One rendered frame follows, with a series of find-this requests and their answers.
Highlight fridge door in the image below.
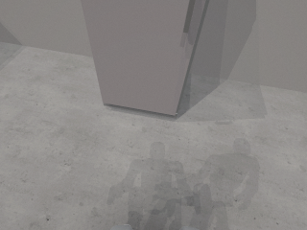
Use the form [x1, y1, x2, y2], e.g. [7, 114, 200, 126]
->
[81, 0, 206, 116]

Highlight handle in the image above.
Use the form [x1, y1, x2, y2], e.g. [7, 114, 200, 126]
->
[183, 0, 196, 33]

